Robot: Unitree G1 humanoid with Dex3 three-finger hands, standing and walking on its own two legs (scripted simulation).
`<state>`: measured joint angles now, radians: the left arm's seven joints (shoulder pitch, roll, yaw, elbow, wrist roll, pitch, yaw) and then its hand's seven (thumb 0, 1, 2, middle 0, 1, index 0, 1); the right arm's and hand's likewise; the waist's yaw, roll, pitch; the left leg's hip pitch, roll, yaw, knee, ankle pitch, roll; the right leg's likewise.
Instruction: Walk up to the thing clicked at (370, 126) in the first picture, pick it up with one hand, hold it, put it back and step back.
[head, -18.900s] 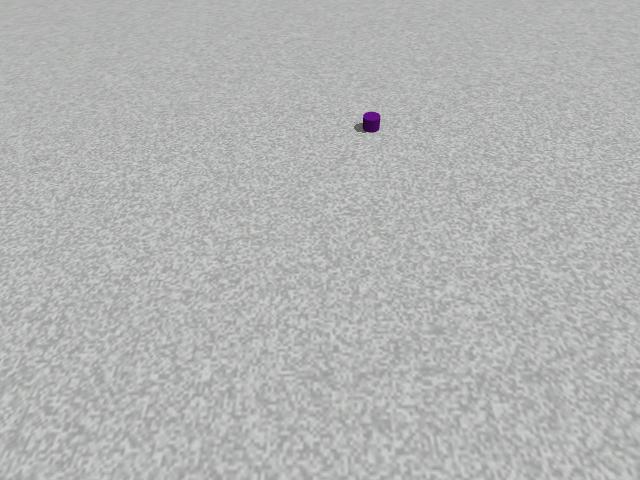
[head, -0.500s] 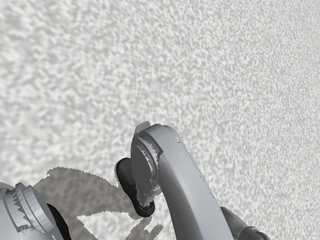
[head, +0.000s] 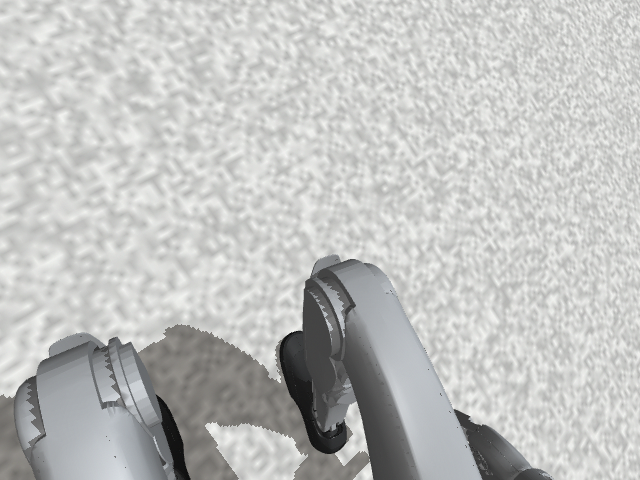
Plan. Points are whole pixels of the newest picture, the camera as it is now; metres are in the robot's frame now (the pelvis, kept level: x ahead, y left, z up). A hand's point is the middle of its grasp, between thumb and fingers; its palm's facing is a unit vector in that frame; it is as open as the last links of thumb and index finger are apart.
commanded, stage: settle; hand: left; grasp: from above
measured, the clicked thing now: out of the picture +0.49 +0.34 -0.23
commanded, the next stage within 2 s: lift in 0.32 s
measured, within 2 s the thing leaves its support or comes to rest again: neither
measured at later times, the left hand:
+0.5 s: hand out of the picture +0.48 +0.33 -0.13, palm faces -0.44 -0.10 -0.89, open 11.7 cm
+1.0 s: hand out of the picture +0.40 +0.34 -0.01, palm faces -0.45 -0.15 -0.88, open 11.6 cm
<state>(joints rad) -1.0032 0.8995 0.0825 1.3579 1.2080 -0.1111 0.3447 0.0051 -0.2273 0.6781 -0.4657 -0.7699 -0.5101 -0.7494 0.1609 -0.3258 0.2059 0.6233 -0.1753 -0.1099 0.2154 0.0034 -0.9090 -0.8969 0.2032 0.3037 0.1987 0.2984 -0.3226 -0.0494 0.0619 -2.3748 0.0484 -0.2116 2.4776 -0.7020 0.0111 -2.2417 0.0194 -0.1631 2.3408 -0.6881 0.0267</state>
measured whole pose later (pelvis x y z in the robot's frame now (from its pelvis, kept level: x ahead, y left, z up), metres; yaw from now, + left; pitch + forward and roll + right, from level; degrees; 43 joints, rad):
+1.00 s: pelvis -0.01 +0.00 +0.10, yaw +7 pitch +35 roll -7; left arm -0.74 0.70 0.01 0.92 1.04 -0.09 0.02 0.01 -0.22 0.68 -0.46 -0.77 -0.51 -0.75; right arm 0.20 -0.28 0.03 0.62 -0.03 0.07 0.06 0.01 -0.91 -0.90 0.20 0.30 0.20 0.30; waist -0.17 0.03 -0.14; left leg -2.10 0.04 -0.08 2.12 -0.64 0.03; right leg -2.02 -0.01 -0.06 2.06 -0.66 0.03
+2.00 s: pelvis +0.05 +0.01 +0.39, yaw +12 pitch +13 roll -1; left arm -0.34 0.38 -0.17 0.85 1.00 0.04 0.16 0.01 -0.23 0.69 -0.44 -0.80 -0.49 -0.78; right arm 0.27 -0.25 -0.03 0.76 0.03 -0.02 -0.05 0.01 -0.89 -0.89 0.20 0.30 0.20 0.30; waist -0.08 0.04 -0.10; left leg -0.80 0.04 0.02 1.00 -0.42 0.00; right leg -0.77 -0.01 -0.02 0.96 -0.42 0.02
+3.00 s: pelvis +0.08 +0.01 +0.44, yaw +11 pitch +5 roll +0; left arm -0.24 0.38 -0.18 0.73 1.02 0.01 0.06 0.01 -0.25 0.70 -0.47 -0.77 -0.53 -0.76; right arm 0.24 -0.26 -0.05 0.71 0.04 0.04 -0.04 0.01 -0.90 -0.89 0.20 0.30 0.20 0.30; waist -0.03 0.04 -0.03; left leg -0.40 0.03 0.05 0.62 -0.30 0.00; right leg -0.39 -0.02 0.01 0.61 -0.31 0.02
